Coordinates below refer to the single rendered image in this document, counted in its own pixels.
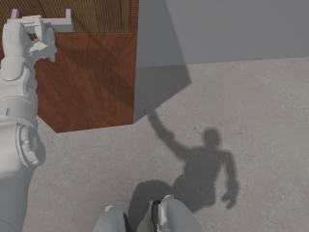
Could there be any drawer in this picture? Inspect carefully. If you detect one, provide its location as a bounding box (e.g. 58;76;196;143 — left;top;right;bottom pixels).
0;0;129;36

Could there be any right robot shin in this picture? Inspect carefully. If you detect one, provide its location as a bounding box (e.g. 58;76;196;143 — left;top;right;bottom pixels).
156;194;174;232

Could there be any cabinet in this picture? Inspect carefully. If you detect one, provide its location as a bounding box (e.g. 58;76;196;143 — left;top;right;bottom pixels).
0;0;139;133

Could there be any left robot upper arm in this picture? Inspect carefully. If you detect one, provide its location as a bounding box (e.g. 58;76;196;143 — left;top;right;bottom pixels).
0;125;46;232

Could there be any left robot hand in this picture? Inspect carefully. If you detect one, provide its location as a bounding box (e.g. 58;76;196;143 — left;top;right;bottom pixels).
2;14;58;67

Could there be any robot left forearm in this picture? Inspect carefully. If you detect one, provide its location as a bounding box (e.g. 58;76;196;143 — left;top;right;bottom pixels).
0;55;39;132

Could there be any robot left thigh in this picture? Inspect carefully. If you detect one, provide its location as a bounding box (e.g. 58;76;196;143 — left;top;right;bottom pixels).
93;210;126;232

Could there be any handle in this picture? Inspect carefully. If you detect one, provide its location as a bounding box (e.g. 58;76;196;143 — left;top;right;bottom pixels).
7;9;73;33

